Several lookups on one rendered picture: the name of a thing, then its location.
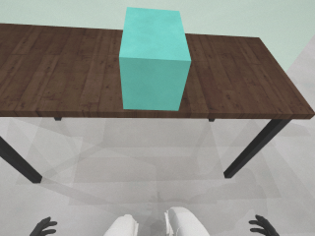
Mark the left robot hand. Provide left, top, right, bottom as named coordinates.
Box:
left=30, top=216, right=57, bottom=236

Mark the right robot thigh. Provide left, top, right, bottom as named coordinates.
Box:
left=163, top=206, right=210, bottom=236

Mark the carton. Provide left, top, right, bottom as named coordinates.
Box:
left=119, top=7, right=191, bottom=111

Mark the table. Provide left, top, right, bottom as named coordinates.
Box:
left=0, top=23, right=315, bottom=184

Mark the right robot hand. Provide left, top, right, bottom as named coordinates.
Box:
left=248, top=214, right=280, bottom=236

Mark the robot thigh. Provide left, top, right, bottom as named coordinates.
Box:
left=103, top=216, right=139, bottom=236
left=163, top=206, right=210, bottom=236

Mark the left robot thigh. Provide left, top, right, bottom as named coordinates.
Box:
left=103, top=216, right=139, bottom=236

